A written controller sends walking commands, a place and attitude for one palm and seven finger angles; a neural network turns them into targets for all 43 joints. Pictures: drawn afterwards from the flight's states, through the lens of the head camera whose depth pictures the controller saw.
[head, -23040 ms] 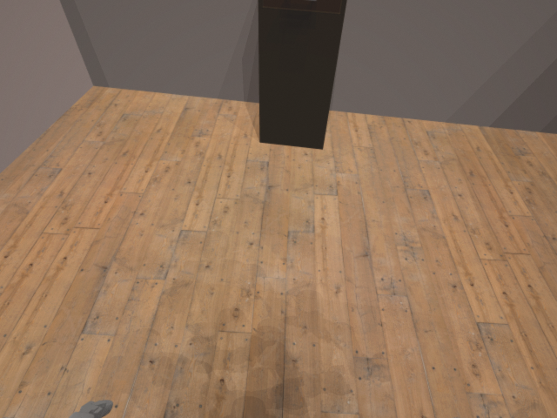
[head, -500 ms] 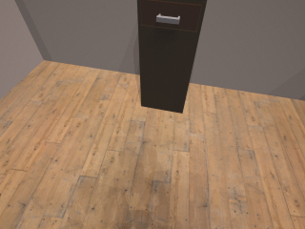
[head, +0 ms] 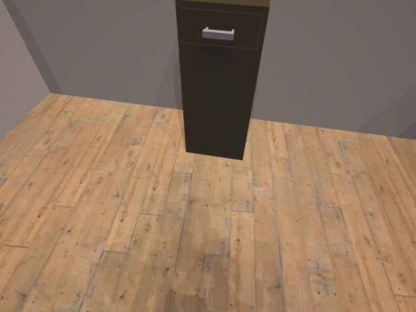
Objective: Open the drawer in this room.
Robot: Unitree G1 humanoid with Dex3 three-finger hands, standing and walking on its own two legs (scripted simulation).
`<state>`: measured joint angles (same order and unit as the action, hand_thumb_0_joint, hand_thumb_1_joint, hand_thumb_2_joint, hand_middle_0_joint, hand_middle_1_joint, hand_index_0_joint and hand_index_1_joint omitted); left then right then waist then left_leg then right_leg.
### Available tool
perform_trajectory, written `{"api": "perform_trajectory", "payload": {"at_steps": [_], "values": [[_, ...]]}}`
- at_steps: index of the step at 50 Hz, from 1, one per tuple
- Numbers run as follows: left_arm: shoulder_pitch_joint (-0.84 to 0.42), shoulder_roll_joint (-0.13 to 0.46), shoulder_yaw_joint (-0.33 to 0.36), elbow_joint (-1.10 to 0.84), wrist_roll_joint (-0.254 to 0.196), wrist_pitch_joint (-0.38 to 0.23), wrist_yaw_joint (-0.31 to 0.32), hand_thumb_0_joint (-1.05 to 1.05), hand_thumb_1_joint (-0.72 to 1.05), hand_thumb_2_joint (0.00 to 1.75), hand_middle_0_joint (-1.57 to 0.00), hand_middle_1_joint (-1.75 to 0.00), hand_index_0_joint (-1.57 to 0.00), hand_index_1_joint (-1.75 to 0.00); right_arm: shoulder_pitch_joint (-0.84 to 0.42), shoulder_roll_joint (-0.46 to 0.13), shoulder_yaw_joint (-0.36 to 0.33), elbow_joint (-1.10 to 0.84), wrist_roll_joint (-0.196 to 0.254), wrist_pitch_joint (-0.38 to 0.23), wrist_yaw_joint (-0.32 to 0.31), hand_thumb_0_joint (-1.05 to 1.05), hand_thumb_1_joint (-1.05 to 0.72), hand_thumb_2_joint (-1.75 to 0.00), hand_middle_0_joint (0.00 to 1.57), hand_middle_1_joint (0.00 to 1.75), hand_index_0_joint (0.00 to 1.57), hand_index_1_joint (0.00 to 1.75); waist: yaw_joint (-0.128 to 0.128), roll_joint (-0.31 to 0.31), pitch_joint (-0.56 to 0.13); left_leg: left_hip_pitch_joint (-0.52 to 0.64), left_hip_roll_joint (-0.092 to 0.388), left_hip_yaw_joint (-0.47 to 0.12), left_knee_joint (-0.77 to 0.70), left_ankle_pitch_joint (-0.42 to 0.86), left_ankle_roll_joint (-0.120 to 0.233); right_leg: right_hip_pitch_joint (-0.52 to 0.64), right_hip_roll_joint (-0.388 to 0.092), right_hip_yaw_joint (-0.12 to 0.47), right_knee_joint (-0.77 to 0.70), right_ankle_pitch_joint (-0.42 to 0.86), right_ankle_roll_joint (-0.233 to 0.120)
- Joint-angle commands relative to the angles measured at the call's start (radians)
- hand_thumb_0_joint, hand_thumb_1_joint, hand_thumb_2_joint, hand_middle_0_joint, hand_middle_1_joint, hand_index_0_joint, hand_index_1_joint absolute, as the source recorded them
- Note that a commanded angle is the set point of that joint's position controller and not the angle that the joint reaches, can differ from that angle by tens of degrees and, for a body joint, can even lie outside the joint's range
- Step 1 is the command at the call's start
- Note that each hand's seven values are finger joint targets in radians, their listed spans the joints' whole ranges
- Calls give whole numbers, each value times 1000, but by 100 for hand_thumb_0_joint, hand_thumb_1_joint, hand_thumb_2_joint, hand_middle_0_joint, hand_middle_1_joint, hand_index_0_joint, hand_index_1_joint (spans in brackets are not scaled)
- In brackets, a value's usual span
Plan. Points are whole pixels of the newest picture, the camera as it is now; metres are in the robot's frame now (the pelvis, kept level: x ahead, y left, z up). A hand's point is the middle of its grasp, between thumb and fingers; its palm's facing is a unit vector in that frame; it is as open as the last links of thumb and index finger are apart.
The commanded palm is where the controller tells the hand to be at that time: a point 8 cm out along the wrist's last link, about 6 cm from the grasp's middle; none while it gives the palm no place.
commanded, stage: walk to a spot facing it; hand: left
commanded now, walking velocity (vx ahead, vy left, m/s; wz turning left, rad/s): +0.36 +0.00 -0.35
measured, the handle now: (218, 32) +1.16 +0.03 +0.05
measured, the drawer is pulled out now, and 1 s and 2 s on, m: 0.00 0.00 0.00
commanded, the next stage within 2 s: take the last steps up to it in 0.48 s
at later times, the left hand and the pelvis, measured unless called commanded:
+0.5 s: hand out of the picture +0.13 +0.10 -0.16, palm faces -0.02 -0.99 -0.15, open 7.4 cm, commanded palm none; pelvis +0.17 -0.06 +0.01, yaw -5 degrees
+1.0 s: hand (167, 193) +0.47 +0.16 -0.17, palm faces -0.09 -0.98 -0.18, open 7.4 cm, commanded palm none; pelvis +0.39 -0.02 +0.01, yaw -7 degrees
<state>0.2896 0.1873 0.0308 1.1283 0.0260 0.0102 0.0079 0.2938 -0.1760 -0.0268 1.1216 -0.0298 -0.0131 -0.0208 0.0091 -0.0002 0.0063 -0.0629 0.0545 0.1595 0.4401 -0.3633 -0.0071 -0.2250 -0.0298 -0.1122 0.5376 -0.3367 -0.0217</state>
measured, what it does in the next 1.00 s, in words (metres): walks ahead: right foot, then left foot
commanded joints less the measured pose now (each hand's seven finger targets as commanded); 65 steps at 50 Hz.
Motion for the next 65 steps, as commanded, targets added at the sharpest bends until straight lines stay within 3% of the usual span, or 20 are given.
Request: {"api": "perform_trajectory", "payload": {"at_steps": [1,5,8,10,11,14,18,28,32,34,35,36,39,44,58,61,62,63,64,65], "values": [[-112,34,15,-116,6,-17,-25,0,90,90,-20,-30,-20,-30,152,-161,-45,-13,0,-16,-10,0,-90,-90,20,30,20,30,-67,179,248,21,336,-355,-305,-248,180,-422,-40,24,277,-115,0],[-154,26,24,-152,1,-39,-37,0,90,90,-20,-30,-20,-30,154,-152,-47,-11,-8,-38,-9,0,-90,-90,20,30,20,30,-55,110,176,101,332,-232,-213,155,176,-405,-79,21,236,-125,8],[108,47,39,-62,0,-49,-38,0,90,90,-20,-30,-20,-30,67,-157,-46,-30,1,-39,-5,0,-90,-90,20,30,20,30,86,-8,33,-102,188,-16,113,353,74,83,7,-55,-15,63,-22],[396,217,75,31,-8,-64,-6,0,90,90,-20,-30,-20,-30,-21,-66,-25,-117,23,-52,15,0,-90,-90,20,30,20,30,173,-426,-58,-539,-25,25,669,-179,-6,406,-351,579,-272,117,-171],[359,214,71,28,-22,-66,5,0,90,90,-20,-30,-20,-30,-57,-88,-31,-125,23,-47,15,0,-90,-90,20,30,20,30,151,-312,-32,-592,9,-83,807,-195,3,374,-384,657,-296,143,-220],[163,124,47,-30,-16,-76,7,0,90,90,-20,-30,-20,-30,-92,-44,-40,-98,13,-41,22,0,-90,-90,20,30,20,30,64,-33,128,-612,104,-146,843,21,1,129,-339,476,-302,73,-176],[141,82,25,-25,-6,-98,7,0,90,90,-20,-30,-20,-30,-11,-14,-42,-56,5,-14,34,0,-90,-90,20,30,20,30,-4,-60,78,-546,95,-109,736,149,-34,92,-231,237,-321,283,-106],[206,68,13,15,-2,-103,22,0,90,90,-20,-30,-20,-30,-282,-10,-18,-170,18,-28,50,0,-90,-90,20,30,20,30,38,-120,152,-560,38,-28,314,234,-16,239,-206,86,-302,708,-99],[178,106,18,12,-6,-97,28,0,90,90,-20,-30,-20,-30,-117,-46,-27,-124,8,-42,31,0,-90,-90,20,30,20,30,-49,-109,40,-235,-53,16,152,256,33,231,-194,41,-50,988,-66],[203,82,18,-7,-21,-96,24,0,90,90,-20,-30,-20,-30,162,-186,-60,-57,-11,-52,17,0,-90,-90,20,30,20,30,-141,91,-194,223,169,-253,106,564,128,-39,-71,-13,379,505,2],[247,29,4,-22,-34,-97,14,0,90,90,-20,-30,-20,-30,246,-262,-80,-35,-4,-49,10,0,-90,-90,20,30,20,30,-135,288,-304,389,413,-560,37,809,256,-234,50,14,712,-253,13],[184,50,11,-44,-26,-94,22,0,90,90,-20,-30,-20,-30,194,-250,-71,-37,16,-36,11,0,-90,-90,20,30,20,30,-115,184,-262,283,435,-555,-35,676,294,-277,19,117,824,-274,-12],[65,24,19,-57,-10,-77,3,0,90,90,-20,-30,-20,-30,36,-106,-40,-78,7,-58,3,0,-90,-90,20,30,20,30,-49,67,-2,-38,331,-370,-136,484,207,-350,-79,137,818,-61,14],[107,-19,27,-68,8,-22,-11,0,90,90,-20,-30,-20,-30,7,-52,-36,-86,8,-74,1,0,-90,-90,20,30,20,30,21,83,24,-215,231,-179,-237,320,150,-284,-101,111,675,91,42],[-245,21,13,-181,0,-38,-35,0,90,90,-20,-30,-20,-30,193,-113,-51,-14,-4,-57,0,0,-90,-90,20,30,20,30,-77,124,76,36,248,-134,-163,469,142,-282,-65,-13,100,73,33],[-84,46,20,-121,0,-59,-30,0,90,90,-20,-30,-20,-30,180,-104,-45,-4,7,-54,-1,0,-90,-90,20,30,20,30,4,97,-23,4,186,-56,49,651,78,16,-5,-68,-84,182,0],[52,101,33,-76,1,-70,-21,0,90,90,-20,-30,-20,-30,159,-85,-40,-10,19,-60,5,0,-90,-90,20,30,20,30,68,20,-102,-160,156,-19,224,581,44,275,-90,34,-83,266,-41],[195,208,60,-36,4,-81,-2,0,90,90,-20,-30,-20,-30,158,-22,-26,-42,27,-65,13,0,-90,-90,20,30,20,30,109,-231,-213,-419,39,57,503,170,-5,520,-352,331,-104,507,-131],[237,244,62,-20,-15,-78,3,0,90,90,-20,-30,-20,-30,100,-39,-25,-69,32,-51,6,0,-90,-90,20,30,20,30,117,-204,-207,-499,-15,-35,722,-253,-15,499,-452,424,-144,735,-222],[167,216,61,-21,-16,-79,10,0,90,90,-20,-30,-20,-30,71,-40,-29,-59,30,-41,5,0,-90,-90,20,30,20,30,98,-180,-145,-508,30,-125,795,-215,-5,389,-416,370,-160,671,-220]]}}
